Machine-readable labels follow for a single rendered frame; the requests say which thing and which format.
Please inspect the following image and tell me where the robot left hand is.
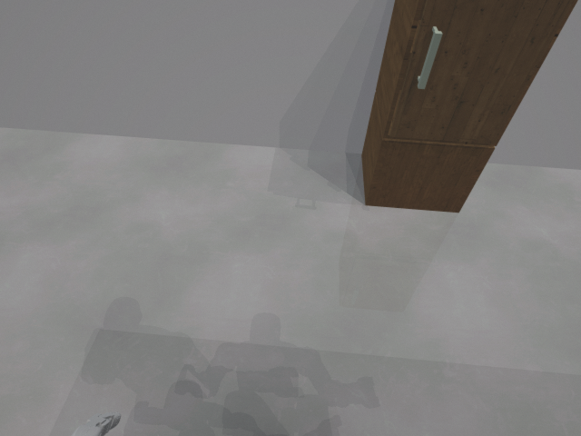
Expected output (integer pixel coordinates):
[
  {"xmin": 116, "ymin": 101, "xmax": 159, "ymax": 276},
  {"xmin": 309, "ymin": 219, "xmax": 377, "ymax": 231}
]
[{"xmin": 71, "ymin": 412, "xmax": 121, "ymax": 436}]

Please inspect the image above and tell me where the cupboard door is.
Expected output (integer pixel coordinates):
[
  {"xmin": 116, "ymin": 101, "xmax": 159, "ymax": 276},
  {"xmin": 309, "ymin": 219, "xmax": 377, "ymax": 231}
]
[{"xmin": 389, "ymin": 0, "xmax": 574, "ymax": 144}]

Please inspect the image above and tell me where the handle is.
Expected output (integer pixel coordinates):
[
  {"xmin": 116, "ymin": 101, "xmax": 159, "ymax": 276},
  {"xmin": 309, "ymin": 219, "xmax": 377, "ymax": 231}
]
[{"xmin": 418, "ymin": 26, "xmax": 443, "ymax": 89}]

